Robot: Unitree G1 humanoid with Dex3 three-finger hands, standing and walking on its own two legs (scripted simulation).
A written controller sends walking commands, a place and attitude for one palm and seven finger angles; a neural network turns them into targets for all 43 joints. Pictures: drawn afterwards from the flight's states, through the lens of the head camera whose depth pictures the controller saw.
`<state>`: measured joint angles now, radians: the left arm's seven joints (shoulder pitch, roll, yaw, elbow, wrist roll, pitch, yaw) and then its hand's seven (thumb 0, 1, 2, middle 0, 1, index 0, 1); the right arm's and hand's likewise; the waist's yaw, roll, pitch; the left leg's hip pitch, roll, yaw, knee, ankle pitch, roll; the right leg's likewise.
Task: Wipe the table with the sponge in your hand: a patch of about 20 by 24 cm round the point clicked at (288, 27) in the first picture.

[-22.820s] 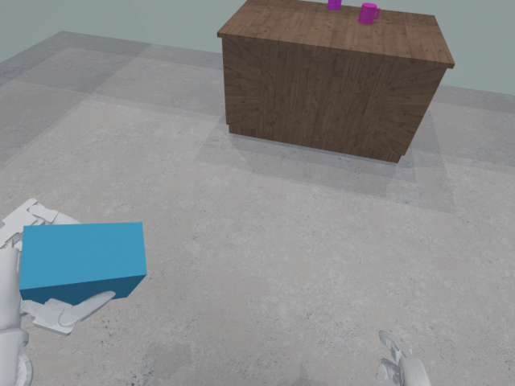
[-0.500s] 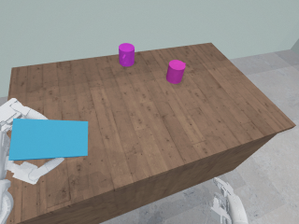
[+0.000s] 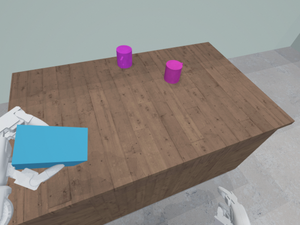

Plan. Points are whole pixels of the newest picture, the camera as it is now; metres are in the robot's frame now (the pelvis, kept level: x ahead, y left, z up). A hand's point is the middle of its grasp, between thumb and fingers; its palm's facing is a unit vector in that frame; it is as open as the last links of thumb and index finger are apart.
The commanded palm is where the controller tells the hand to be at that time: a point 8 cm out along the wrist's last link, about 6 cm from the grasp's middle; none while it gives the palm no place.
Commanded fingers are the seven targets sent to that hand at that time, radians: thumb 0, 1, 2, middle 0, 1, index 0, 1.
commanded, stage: look again from close up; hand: left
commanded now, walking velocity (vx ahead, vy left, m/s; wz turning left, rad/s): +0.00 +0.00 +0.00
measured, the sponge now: (60, 149) +0.23 +0.21 +0.13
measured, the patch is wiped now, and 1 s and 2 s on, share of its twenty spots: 0.00 0.00 0.00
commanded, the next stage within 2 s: turn the palm down, sponge in hand in 0.08 s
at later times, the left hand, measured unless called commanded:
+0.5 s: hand (47, 161) +0.20 +0.22 +0.14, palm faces +0.25 -0.76 -0.59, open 10.2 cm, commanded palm +0.16 +0.27 +0.17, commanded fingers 0.00 0.10 1.30 -1.20 -1.60 -1.20 -1.60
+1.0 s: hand (53, 158) +0.21 +0.22 +0.13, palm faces +0.28 -0.48 -0.83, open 10.2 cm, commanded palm +0.17 +0.24 +0.16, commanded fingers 0.00 0.10 1.30 -1.20 -1.60 -1.20 -1.60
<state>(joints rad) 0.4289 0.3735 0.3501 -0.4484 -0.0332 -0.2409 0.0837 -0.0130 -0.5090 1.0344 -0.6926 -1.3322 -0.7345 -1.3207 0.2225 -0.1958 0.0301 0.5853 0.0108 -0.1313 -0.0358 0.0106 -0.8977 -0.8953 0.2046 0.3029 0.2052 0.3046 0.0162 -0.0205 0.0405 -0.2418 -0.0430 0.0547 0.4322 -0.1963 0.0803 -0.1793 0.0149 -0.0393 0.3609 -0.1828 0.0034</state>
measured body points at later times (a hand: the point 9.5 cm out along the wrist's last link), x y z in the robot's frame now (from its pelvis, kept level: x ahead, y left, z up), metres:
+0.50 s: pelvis -0.02 -0.03 -0.01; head -0.01 -0.04 +0.44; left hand +0.18 +0.26 +0.17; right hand +0.19 -0.25 -0.08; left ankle +0.02 +0.06 -0.74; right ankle +0.00 -0.12 -0.74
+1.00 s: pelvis +0.00 -0.08 -0.03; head +0.01 -0.11 +0.42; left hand +0.19 +0.24 +0.17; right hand +0.19 -0.32 -0.12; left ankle +0.02 +0.06 -0.74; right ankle +0.00 -0.12 -0.74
